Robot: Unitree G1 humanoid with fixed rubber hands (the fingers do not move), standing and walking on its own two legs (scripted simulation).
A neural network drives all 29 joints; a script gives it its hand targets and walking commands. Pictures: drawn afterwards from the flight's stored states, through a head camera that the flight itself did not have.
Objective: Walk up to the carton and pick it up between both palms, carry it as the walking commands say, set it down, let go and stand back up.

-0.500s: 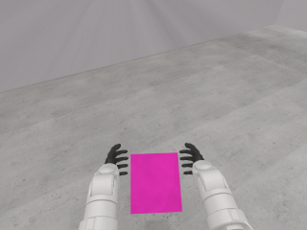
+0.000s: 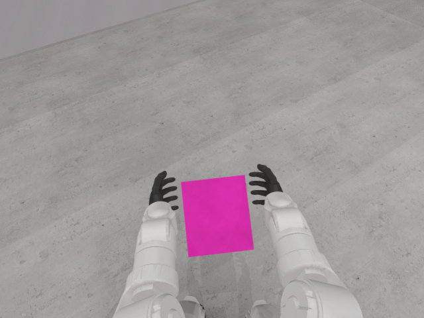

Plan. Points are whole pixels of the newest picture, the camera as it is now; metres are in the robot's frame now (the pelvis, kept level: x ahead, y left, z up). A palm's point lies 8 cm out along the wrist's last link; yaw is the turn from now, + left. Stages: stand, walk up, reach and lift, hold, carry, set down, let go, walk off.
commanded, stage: set down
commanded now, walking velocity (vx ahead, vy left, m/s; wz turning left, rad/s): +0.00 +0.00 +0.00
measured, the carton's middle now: (216, 212) +0.38 +0.02 -0.14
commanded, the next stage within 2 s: none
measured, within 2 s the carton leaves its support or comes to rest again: neither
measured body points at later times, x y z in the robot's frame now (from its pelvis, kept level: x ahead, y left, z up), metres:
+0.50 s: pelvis +0.02 -0.02 -0.06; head +0.18 -0.01 +0.36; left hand +0.37 +0.14 -0.13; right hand +0.40 -0.10 -0.13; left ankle +0.10 +0.12 -0.71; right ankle +0.07 -0.13 -0.71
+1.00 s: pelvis +0.00 +0.00 -0.13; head +0.21 +0.01 +0.27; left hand +0.38 +0.13 -0.23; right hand +0.41 -0.10 -0.23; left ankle +0.10 +0.12 -0.71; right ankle +0.07 -0.13 -0.71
